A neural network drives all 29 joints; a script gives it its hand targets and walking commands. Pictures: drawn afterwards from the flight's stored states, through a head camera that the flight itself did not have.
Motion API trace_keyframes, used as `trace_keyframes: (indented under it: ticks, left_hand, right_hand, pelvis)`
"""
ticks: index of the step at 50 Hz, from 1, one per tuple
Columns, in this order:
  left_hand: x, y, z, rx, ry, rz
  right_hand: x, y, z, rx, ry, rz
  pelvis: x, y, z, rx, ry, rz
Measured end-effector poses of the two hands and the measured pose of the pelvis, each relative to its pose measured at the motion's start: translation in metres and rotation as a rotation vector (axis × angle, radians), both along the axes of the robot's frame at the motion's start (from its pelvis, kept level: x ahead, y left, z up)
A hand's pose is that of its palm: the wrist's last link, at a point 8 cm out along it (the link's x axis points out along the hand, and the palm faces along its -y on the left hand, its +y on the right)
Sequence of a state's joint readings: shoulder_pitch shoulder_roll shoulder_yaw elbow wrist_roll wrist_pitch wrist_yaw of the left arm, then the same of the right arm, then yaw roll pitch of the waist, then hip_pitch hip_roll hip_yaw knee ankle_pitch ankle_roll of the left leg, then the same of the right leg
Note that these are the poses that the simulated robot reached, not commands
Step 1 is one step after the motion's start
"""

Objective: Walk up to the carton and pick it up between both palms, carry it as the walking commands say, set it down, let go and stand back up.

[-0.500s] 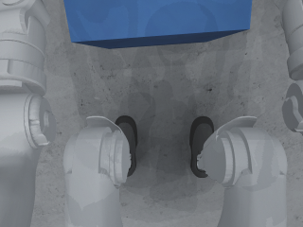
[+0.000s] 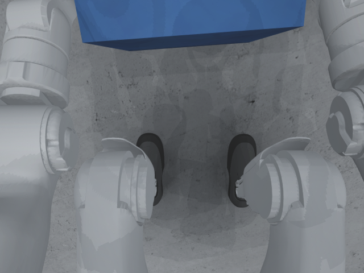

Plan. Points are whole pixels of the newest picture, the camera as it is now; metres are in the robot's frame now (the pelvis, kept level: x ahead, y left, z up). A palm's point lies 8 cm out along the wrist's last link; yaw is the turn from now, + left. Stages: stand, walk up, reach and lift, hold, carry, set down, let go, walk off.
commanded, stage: reach and lift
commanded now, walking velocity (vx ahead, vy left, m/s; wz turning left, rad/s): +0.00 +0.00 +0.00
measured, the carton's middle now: out of the picture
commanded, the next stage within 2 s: none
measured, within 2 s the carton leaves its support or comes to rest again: leaves its support in 0.98 s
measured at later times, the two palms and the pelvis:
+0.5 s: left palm out of the picture +0.56 +0.21 -0.17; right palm out of the picture +0.58 -0.16 -0.17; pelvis +0.00 +0.00 +0.00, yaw +0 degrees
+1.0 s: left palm out of the picture +0.56 +0.20 -0.16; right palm out of the picture +0.58 -0.16 -0.16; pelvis +0.01 +0.00 +0.00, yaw +0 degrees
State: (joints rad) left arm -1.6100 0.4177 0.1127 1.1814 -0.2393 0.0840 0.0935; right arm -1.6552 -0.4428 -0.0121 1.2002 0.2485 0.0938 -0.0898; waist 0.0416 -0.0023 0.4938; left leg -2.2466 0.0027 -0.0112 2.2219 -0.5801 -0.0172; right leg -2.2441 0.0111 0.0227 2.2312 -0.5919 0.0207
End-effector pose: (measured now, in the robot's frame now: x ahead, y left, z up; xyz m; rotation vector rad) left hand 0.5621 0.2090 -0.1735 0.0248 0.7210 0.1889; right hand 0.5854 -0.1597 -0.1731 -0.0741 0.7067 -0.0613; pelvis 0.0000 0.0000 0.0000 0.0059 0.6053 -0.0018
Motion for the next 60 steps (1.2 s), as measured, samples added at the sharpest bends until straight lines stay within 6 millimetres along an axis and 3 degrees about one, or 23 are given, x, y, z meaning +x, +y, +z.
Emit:
trace_keyframes:
  ticks: [45, 50, 60]
  left_hand:
    - [-0.002, -0.004, 0.001, -0.023, 0.021, -0.033]
    - [-0.004, -0.007, 0.012, -0.008, 0.030, -0.031]
    - [0.002, -0.003, 0.060, -0.009, 0.003, -0.021]
  right_hand:
    - [-0.005, 0.000, 0.001, 0.024, 0.020, -0.009]
    - [-0.007, -0.001, 0.012, 0.002, 0.026, -0.011]
    - [0.002, 0.003, 0.061, 0.016, -0.001, -0.009]
  pelvis:
    - [0.011, -0.002, -0.004, 0.005, 0.010, -0.002]
    - [0.011, -0.002, 0.000, 0.004, 0.032, -0.001]
    - [0.007, -0.003, 0.018, 0.003, 0.084, 0.000]
